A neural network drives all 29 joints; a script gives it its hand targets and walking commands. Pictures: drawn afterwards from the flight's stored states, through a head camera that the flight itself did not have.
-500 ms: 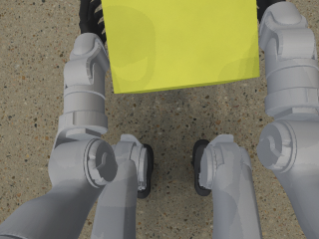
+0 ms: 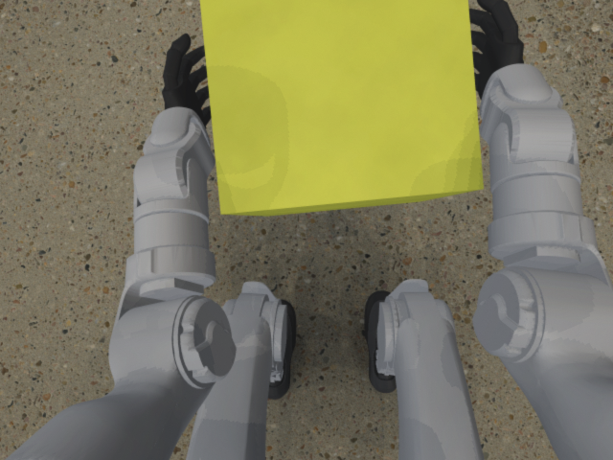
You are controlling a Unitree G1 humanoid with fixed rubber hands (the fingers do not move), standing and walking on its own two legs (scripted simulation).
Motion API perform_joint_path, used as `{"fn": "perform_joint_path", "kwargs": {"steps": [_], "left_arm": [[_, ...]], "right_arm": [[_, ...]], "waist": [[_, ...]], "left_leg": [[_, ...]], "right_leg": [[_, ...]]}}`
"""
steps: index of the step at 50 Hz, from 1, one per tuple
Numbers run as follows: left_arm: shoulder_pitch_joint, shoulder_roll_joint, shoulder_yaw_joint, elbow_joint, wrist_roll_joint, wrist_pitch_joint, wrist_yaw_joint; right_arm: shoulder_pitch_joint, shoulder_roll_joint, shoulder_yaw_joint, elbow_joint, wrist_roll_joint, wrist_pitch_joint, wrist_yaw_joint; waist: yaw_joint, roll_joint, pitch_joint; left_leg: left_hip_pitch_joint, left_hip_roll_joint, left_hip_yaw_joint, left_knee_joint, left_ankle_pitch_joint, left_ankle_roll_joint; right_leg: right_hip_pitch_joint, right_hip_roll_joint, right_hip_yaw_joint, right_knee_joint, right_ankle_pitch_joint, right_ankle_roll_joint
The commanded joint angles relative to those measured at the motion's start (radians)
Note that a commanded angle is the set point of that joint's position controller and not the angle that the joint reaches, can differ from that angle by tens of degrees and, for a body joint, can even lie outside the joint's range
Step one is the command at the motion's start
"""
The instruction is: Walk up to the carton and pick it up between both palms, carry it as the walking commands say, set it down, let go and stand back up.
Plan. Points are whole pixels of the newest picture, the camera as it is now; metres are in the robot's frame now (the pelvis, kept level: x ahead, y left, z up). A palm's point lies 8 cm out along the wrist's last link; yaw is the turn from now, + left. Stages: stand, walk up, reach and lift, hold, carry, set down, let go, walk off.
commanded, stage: reach and lift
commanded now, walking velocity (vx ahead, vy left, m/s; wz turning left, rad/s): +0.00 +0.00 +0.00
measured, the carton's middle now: (335, 106) +0.53 -0.03 -0.15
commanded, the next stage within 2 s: none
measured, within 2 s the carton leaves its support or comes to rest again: neither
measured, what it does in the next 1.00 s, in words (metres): rises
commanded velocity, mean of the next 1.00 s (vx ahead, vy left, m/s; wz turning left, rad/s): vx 0.00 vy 0.00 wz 0.00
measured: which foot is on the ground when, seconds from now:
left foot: down 0.00-1.00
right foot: down 0.00-1.00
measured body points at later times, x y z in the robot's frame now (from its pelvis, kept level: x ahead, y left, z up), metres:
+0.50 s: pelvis +0.02 +0.00 +0.06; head +0.27 -0.04 +0.43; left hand +0.50 +0.15 -0.01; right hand +0.52 -0.19 -0.01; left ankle +0.10 +0.12 -0.46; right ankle +0.11 -0.11 -0.46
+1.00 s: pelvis +0.03 +0.00 +0.13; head +0.25 -0.03 +0.52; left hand +0.48 +0.16 +0.07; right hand +0.50 -0.18 +0.07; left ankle +0.10 +0.12 -0.46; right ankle +0.11 -0.11 -0.46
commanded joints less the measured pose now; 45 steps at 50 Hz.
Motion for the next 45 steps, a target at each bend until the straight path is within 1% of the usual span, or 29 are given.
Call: {"fn": "perform_joint_path", "kwargs": {"steps": [1, 13, 25, 35, 45], "left_arm": [[-0.739, -0.907, -0.564, -0.027, -0.174, -0.017, -0.268], [-0.647, -0.928, -0.551, -0.011, -0.147, -0.018, -0.287], [-0.554, -0.957, -0.571, -0.018, -0.139, -0.019, -0.309], [-0.470, -0.984, -0.581, -0.018, -0.125, -0.020, -0.325], [-0.388, -1.008, -0.584, -0.018, -0.102, -0.023, -0.337]], "right_arm": [[-0.506, 1.007, 0.442, 0.002, 0.172, -0.015, 0.256], [-0.427, 1.051, 0.440, 0.012, 0.156, -0.019, 0.251], [-0.348, 1.100, 0.461, -0.006, 0.150, -0.024, 0.241], [-0.277, 1.130, 0.468, -0.011, 0.138, -0.030, 0.241], [-0.205, 1.147, 0.468, -0.013, 0.123, -0.041, 0.250]], "waist": [[-0.011, -0.091, -1.146], [-0.001, -0.099, -1.099], [0.007, -0.102, -1.084], [0.011, -0.094, -1.034], [0.015, -0.083, -0.975]], "left_leg": [[0.455, -0.117, 0.075, -0.174, 0.242, -0.004], [0.509, -0.116, 0.066, -0.263, 0.233, 0.002], [0.586, -0.115, 0.056, -0.349, 0.251, 0.005], [0.667, -0.112, 0.043, -0.435, 0.255, 0.005], [0.773, -0.105, 0.026, -0.533, 0.269, 0.006]], "right_leg": [[0.833, 0.109, -0.034, -0.155, 0.310, 0.021], [0.913, 0.110, -0.020, -0.249, 0.301, 0.026], [1.021, 0.114, -0.009, -0.338, 0.323, 0.029], [1.093, 0.117, -0.001, -0.422, 0.317, 0.027], [1.169, 0.116, 0.004, -0.511, 0.320, 0.022]]}}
